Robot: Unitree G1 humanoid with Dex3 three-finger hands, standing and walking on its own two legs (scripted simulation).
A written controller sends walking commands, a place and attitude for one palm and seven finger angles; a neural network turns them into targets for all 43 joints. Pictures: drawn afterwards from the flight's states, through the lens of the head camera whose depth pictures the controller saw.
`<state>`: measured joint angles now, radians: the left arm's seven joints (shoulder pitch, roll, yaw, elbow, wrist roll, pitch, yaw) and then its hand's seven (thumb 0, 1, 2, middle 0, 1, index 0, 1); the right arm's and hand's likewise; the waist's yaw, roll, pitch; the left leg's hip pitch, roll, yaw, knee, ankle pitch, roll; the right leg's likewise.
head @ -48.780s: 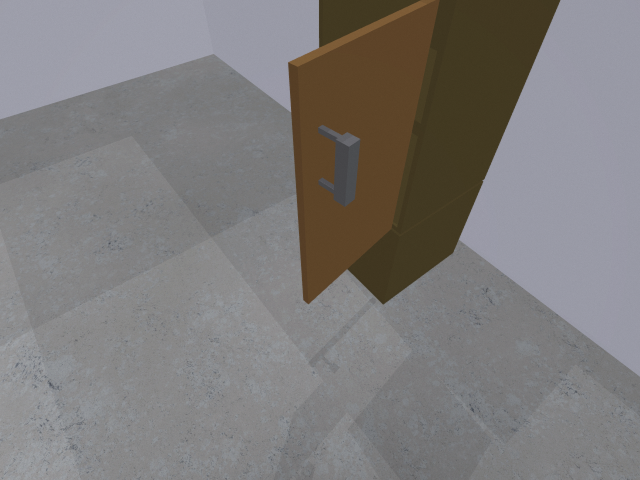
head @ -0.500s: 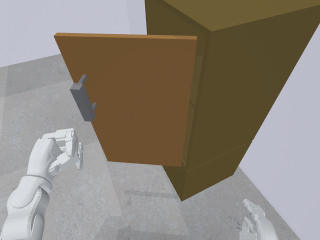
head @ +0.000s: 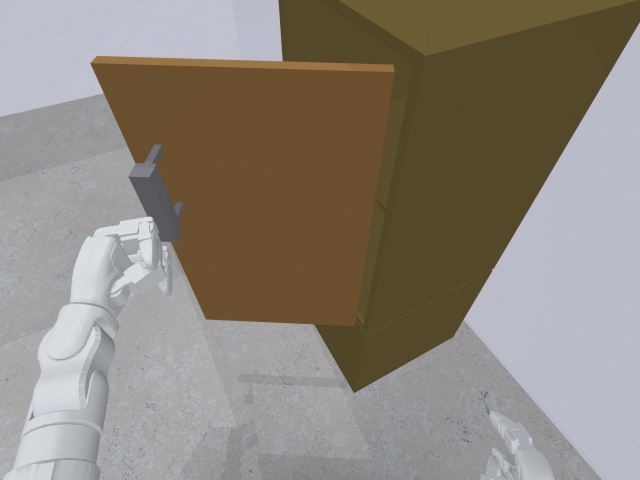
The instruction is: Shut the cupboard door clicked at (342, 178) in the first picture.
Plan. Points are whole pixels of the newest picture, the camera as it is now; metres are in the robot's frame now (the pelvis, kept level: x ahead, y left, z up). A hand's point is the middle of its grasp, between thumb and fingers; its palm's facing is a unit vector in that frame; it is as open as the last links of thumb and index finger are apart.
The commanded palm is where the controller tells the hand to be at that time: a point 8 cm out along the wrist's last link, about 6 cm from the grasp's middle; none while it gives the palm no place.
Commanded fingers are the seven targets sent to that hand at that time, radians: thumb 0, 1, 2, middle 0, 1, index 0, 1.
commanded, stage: bring the fist close to the handle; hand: left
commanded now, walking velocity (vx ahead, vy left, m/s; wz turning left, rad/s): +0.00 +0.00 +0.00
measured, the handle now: (163, 193) +0.46 +0.25 +0.10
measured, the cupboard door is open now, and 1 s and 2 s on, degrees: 59 57 36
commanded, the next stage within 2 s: push the door shut along its arc in 0.58 s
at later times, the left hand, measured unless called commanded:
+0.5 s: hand (164, 252) +0.36 +0.22 +0.10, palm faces +0.03 -1.00 -0.02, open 3.1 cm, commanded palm +0.33 +0.26 +0.10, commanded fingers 0.00 0.90 0.90 -1.30 -1.50 -1.30 -1.50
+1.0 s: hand (178, 223) +0.39 +0.21 +0.11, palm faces -0.04 -1.00 -0.03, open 3.1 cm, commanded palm +0.38 +0.26 +0.10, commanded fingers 0.00 0.90 0.90 -1.30 -1.50 -1.30 -1.50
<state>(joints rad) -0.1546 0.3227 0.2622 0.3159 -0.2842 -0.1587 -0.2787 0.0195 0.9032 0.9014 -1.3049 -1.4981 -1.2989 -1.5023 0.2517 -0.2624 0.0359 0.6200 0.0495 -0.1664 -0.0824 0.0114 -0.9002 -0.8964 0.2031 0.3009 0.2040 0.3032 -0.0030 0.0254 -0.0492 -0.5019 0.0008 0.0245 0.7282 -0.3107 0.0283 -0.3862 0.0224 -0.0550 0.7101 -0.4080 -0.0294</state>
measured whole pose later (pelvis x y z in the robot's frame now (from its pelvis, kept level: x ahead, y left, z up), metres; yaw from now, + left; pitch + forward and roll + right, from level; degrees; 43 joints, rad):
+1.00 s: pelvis -0.01 -0.01 +0.00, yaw +0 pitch +6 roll -1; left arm -0.54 0.42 0.28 0.78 -0.24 -0.22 -0.35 0.02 0.90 0.90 -1.32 -1.50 -1.30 -1.50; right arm 0.28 -0.28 0.04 0.64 0.06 -0.08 -0.08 0.01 -0.90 -0.90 0.20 0.30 0.21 0.30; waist -0.05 0.02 -0.04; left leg -0.56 0.01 0.01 0.74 -0.29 0.02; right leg -0.44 0.03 -0.07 0.72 -0.39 -0.04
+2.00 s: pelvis +0.01 +0.01 -0.02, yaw -2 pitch +18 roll -3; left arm -1.08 0.59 0.30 1.26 -0.14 -0.24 -0.52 0.02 0.90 0.90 -1.30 -1.50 -1.30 -1.50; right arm 0.38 -0.30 0.03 0.68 0.02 -0.03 -0.06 0.00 -0.90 -0.90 0.21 0.30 0.21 0.30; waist -0.19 0.03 -0.07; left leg -0.84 0.02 0.02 0.89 -0.36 0.04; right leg -0.71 0.04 -0.06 0.83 -0.44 -0.02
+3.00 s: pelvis +0.01 +0.00 -0.03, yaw -2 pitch +22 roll -3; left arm -1.16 0.45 0.34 1.24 -0.01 -0.22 0.00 0.02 0.95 0.93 -1.30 -1.50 -1.29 -1.50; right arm 0.49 -0.23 0.02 0.70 -0.05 -0.02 0.07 0.00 -0.90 -0.90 0.20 0.30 0.21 0.30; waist -0.21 0.07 -0.11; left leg -0.93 0.04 0.00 0.93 -0.39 0.02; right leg -0.79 0.06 -0.07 0.86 -0.46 -0.04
